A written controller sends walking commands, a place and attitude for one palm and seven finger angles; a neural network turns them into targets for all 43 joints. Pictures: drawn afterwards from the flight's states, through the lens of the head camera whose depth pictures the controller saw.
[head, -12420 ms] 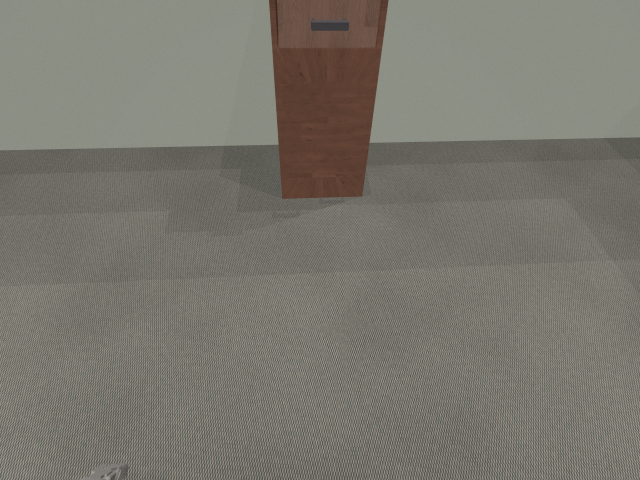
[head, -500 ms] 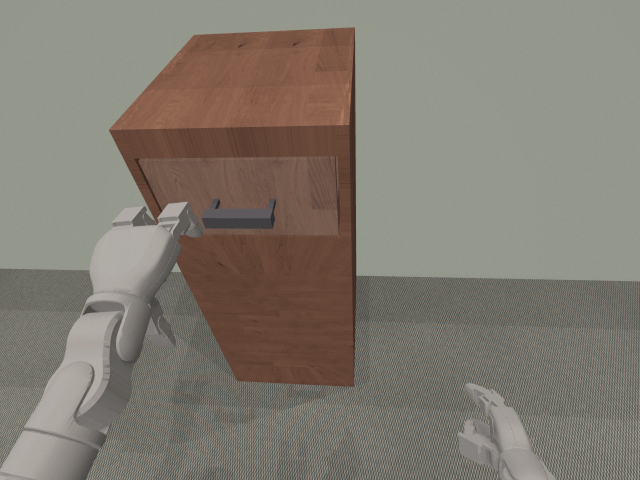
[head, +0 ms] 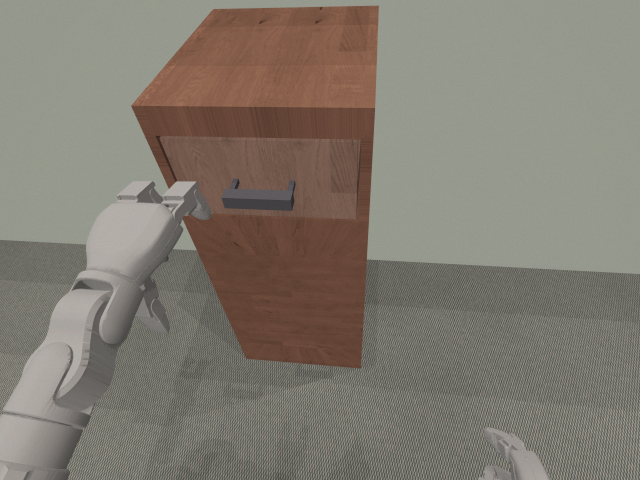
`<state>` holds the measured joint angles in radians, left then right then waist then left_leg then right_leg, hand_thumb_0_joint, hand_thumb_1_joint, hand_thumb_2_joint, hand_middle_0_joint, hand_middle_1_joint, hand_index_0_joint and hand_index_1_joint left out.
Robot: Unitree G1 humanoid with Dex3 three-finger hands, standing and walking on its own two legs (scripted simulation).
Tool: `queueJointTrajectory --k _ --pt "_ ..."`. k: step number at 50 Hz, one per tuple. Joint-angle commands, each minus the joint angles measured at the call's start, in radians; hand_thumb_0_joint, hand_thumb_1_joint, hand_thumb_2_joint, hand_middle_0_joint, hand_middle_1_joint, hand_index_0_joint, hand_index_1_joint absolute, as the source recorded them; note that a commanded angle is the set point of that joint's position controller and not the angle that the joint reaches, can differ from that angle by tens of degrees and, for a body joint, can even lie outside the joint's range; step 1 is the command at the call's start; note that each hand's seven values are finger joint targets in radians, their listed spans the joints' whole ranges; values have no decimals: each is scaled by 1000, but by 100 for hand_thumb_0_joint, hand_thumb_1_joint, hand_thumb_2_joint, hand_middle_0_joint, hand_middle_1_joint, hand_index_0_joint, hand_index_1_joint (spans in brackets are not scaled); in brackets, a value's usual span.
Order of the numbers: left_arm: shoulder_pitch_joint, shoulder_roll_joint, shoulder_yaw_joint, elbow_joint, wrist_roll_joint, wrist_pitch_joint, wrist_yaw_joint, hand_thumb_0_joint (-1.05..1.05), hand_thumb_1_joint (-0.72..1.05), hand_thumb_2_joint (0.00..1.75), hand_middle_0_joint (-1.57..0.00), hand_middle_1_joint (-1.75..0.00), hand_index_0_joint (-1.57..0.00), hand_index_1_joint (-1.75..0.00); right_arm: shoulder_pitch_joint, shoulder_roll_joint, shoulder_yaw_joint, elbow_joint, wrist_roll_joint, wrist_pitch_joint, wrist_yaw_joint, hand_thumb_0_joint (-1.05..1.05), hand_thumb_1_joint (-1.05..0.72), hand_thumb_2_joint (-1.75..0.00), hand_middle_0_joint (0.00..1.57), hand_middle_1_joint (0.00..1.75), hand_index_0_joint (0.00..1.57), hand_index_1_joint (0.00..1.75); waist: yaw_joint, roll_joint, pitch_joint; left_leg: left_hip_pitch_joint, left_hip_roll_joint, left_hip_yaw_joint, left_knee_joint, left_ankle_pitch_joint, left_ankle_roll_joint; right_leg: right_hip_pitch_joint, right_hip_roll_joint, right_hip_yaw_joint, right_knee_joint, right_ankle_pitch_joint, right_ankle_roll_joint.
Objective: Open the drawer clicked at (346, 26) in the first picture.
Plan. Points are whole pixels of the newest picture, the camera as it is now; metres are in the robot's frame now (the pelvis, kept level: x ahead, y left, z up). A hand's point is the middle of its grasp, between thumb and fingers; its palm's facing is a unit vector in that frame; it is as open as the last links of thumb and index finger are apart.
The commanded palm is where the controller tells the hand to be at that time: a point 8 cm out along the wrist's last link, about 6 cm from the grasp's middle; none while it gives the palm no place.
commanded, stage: raise the hand with hooked fingers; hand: left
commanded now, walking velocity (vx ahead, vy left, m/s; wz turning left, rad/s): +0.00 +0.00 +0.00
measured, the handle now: (260, 191) +0.56 +0.20 +0.02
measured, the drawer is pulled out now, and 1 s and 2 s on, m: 0.00 0.00 0.00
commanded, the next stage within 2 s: move the hooked fingers above the handle in 0.02 s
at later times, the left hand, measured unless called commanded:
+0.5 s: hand (196, 232) +0.36 +0.21 +0.12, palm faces +0.06 -0.04 -1.00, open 13.8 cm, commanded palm +0.34 +0.22 +0.17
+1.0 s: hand (228, 207) +0.43 +0.20 +0.10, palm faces +0.03 -0.03 -1.00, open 13.8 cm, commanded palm +0.41 +0.21 +0.16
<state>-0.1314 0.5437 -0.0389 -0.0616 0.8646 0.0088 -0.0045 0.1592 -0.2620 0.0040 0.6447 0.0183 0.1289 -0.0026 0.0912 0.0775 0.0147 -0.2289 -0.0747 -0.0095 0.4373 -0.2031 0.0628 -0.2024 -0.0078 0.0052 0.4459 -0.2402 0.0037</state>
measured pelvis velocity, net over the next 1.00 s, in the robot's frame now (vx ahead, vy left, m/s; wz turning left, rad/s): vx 0.03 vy -0.03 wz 0.00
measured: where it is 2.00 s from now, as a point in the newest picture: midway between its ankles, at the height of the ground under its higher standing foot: outside the picture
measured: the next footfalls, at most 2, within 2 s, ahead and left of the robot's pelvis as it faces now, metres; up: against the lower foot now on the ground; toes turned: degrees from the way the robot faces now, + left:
none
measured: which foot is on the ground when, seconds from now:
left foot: down 0.00-1.00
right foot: down 0.00-1.00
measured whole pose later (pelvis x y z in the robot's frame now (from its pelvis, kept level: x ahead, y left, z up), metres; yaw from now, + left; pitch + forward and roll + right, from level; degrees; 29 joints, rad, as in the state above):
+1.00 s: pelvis +0.03 -0.03 -0.01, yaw +0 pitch +7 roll +1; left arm -0.51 0.51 -0.09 0.47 0.94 0.02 0.06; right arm 0.19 -0.27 -0.03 0.65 0.04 0.16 -0.04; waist 0.02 0.07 -0.07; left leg -0.38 -0.04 -0.02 0.54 -0.29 0.03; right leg -0.36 0.03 0.00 0.56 -0.32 -0.04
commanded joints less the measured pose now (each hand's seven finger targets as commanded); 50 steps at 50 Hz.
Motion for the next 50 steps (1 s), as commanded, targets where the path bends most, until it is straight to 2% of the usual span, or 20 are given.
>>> queueJointTrajectory --k 1,6,10,12,14,16,19,21,26,28,30,32,34,37,39,41,42,45,47,50 --pt "-313 181 140 -100 6 48 65 0 -50 30 -30 -120 -30 -120 -159 -100 -32 -152 9 -48 1 0 -90 -90 20 30 20 30 -3 -24 -220 87 56 -47 -82 168 -59 27 34 -32 -46 67 -52" --pt "-306 160 78 -115 14 89 10 0 -50 30 -30 -120 -30 -120 -179 -103 -28 -173 11 -41 -7 0 -90 -90 20 30 20 30 -11 -56 -253 96 50 -34 -85 132 -42 60 28 -22 -55 54 -48" --pt "-439 168 56 -53 32 59 -9 0 -50 30 -30 -120 -30 -120 -170 -101 -14 -162 8 -47 -28 0 -90 -90 20 30 20 30 -41 -93 -205 67 44 -28 -81 58 -28 19 27 -21 -70 -1 -42" --pt "-488 211 92 1 34 31 -1 0 -50 30 -30 -120 -30 -120 -160 -103 -14 -149 10 -48 -42 0 -90 -90 20 30 20 30 -43 -76 -178 55 40 -24 -80 35 -27 1 28 -18 -78 -19 -42" --pt "-532 266 147 28 35 2 17 0 -50 30 -30 -120 -30 -120 -152 -102 -16 -146 9 -54 -49 0 -90 -90 20 30 20 30 -30 -56 -208 55 34 -20 -70 44 -26 20 31 -9 -79 -17 -43" --pt "-558 282 166 73 41 -20 35 0 -50 30 -30 -120 -30 -120 -140 -96 -17 -134 9 -55 -55 0 -90 -90 20 30 20 30 -24 -28 -238 54 28 -15 -57 86 -27 37 27 -6 -70 20 -47" --pt "-598 243 135 109 39 -27 57 0 -50 30 -30 -120 -30 -120 -126 -94 -24 -134 11 -54 -49 0 -90 -90 20 30 20 30 -31 8 -268 55 24 -10 -42 124 -33 34 30 -10 -56 58 -49" --pt "-598 204 95 171 39 -15 57 0 -50 30 -30 -120 -30 -120 -112 -98 -27 -129 13 -50 -50 0 -90 -90 20 30 20 30 -42 -21 -258 41 24 0 -33 125 -29 21 26 -6 -55 79 -46" --pt "-567 200 77 207 41 13 28 0 -50 30 -30 -120 -30 -120 -95 -114 -36 -149 14 -33 -46 0 -90 -90 20 30 20 30 -38 -98 -316 10 19 14 -4 191 -17 79 15 8 -26 208 -38" --pt "-550 221 96 228 40 10 14 0 -50 30 -30 -120 -30 -120 -91 -120 -40 -150 14 -25 -48 0 -90 -90 20 30 20 30 -38 -121 -306 -10 17 18 4 192 -13 82 14 13 -17 236 -34" --pt "-573 218 91 201 32 -11 7 0 -50 30 -30 -120 -30 -120 -82 -121 -44 -156 15 -24 -46 0 -90 -90 20 30 20 30 -41 -101 -313 -8 16 14 14 206 -10 75 15 13 -6 256 -35" --pt "-569 254 130 169 32 -35 14 0 -50 30 -30 -120 -30 -120 -73 -121 -51 -158 12 -24 -49 0 -90 -90 20 30 20 30 -33 -78 -353 -1 13 15 30 247 -8 91 14 18 15 313 -35" --pt "-584 293 174 175 29 -57 30 0 -50 30 -30 -120 -30 -120 -58 -124 -55 -149 9 -21 -51 0 -90 -90 20 30 20 30 -34 -101 -358 -21 12 15 40 251 -7 98 14 21 22 331 -33" --pt "-615 262 161 186 38 -71 66 0 -50 30 -30 -120 -30 -120 -45 -116 -61 -139 13 -21 -52 0 -90 -90 20 30 20 30 -42 -63 -359 -16 13 19 56 271 -8 52 20 15 41 342 -35" --pt "-665 232 131 230 48 -62 90 0 -50 30 -30 -120 -30 -120 -26 -116 -66 -125 17 -21 -49 0 -90 -90 20 30 20 30 -61 -55 -345 -10 17 16 64 261 -12 3 27 7 40 288 -39" --pt "-697 228 118 245 63 -47 112 0 -50 30 -30 -120 -30 -120 -12 -117 -71 -117 18 -23 -45 0 -90 -90 20 30 20 30 -62 -32 -376 10 22 14 74 283 -14 -14 30 3 54 293 -43" --pt "-710 205 90 256 65 -34 116 0 -50 30 -30 -120 -30 -120 -11 -116 -71 -117 18 -21 -45 0 -90 -90 20 30 20 30 -67 -35 -392 19 21 17 81 289 -12 -16 29 4 55 303 -42" --pt "-749 218 85 318 79 -3 118 0 -50 30 -30 -120 -30 -120 4 -123 -71 -110 19 -13 -46 0 -90 -90 20 30 20 30 -77 -75 -415 3 23 13 89 300 -12 -5 28 2 67 323 -41" --pt "-760 182 47 348 78 17 105 0 -50 30 -30 -120 -30 -120 1 -122 -70 -113 20 -5 -46 0 -90 -90 20 30 20 30 -85 -85 -410 4 23 18 94 303 -10 -10 27 1 69 343 -38" --pt "-754 223 80 374 77 22 85 0 -50 30 -30 -120 -30 -120 10 -127 -70 -121 18 3 -45 0 -90 -90 20 30 20 30 -72 -99 -438 -4 24 17 102 342 -7 24 25 6 81 398 -38"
